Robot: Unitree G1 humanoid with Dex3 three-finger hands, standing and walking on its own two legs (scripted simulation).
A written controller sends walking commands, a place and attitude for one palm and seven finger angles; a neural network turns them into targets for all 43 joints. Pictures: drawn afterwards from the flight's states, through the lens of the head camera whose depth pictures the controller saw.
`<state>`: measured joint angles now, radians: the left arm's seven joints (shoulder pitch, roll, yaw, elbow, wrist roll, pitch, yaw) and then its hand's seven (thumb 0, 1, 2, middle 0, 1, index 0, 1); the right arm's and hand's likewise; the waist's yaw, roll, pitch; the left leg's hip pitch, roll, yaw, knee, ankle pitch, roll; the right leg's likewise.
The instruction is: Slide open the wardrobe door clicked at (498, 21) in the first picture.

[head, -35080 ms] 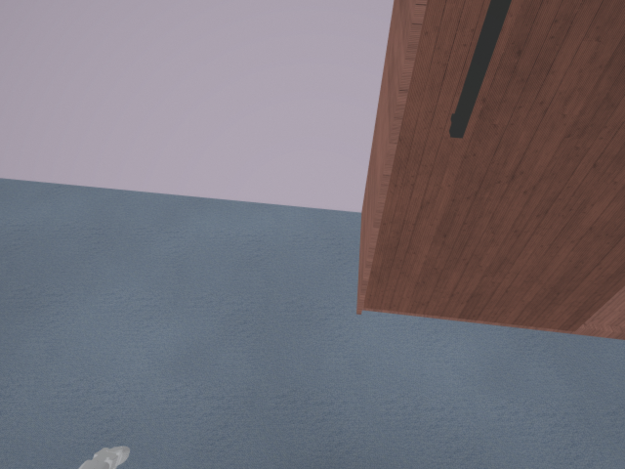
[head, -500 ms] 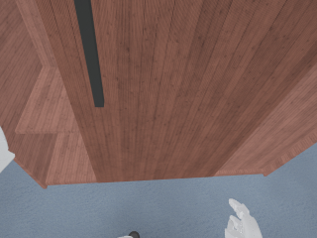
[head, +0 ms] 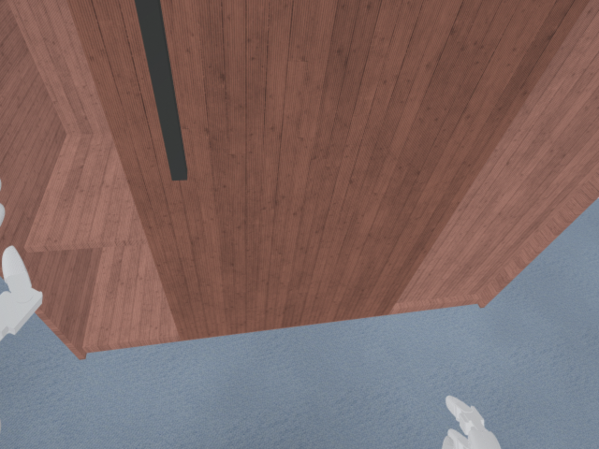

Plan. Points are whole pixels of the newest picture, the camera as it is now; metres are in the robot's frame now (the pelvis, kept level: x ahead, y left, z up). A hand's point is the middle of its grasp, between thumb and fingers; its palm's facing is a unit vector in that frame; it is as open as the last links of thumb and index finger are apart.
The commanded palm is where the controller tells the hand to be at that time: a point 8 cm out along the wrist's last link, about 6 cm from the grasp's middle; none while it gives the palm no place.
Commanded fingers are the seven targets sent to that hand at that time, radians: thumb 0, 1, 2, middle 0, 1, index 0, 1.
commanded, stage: stop stepping back and stand still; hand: left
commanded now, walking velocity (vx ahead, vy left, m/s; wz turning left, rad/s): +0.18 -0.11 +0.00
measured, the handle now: (166, 89) +0.54 +0.22 +0.19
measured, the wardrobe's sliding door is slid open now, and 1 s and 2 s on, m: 0.30 0.30 0.30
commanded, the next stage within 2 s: let the arm hang, fingers relaxed in 1.44 s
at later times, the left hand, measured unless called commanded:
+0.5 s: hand (72, 270) +0.25 +0.24 +0.16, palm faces +0.41 -0.82 -0.39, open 7.4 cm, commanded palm +0.18 +0.30 +0.18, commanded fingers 0.00 0.90 0.90 -0.20 -0.30 -0.20 -0.30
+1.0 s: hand (15, 291) +0.23 +0.28 +0.15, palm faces +0.40 -0.80 -0.45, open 7.4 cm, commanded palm +0.16 +0.32 +0.18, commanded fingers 0.00 0.90 0.90 -0.20 -0.30 -0.20 -0.30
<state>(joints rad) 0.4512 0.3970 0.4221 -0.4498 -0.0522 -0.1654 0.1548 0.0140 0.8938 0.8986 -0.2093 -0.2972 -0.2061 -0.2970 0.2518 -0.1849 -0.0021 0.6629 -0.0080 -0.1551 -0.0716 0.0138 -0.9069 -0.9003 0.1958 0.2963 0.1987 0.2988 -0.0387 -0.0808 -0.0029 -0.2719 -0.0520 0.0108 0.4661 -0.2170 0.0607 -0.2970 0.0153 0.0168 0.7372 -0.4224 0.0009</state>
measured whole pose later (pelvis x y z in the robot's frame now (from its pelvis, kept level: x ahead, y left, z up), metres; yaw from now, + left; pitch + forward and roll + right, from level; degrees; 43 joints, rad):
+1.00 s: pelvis +0.02 +0.02 +0.00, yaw +0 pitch +1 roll -1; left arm 0.55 0.42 0.40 -0.50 -0.06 -0.17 0.15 0.01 0.89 0.90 -0.22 -0.30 -0.21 -0.30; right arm 0.20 -0.20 0.01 0.59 0.00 -0.09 -0.08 0.01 -0.90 -0.90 0.20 0.30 0.20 0.30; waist 0.00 -0.01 0.04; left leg -0.29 0.05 0.04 0.48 -0.21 0.00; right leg -0.13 0.01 -0.07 0.40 -0.28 -0.01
